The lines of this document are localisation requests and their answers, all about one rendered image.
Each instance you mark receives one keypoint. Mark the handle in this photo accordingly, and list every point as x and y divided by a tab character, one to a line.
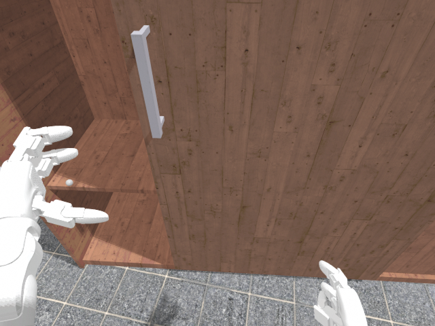
147	82

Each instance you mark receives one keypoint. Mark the left robot forearm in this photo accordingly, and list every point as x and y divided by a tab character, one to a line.
20	257

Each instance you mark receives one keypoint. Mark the right robot hand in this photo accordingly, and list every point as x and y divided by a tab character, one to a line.
347	308

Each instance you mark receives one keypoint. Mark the left robot hand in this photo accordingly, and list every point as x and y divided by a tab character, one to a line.
21	179

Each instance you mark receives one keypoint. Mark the wardrobe door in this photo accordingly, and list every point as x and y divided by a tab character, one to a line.
294	131
419	257

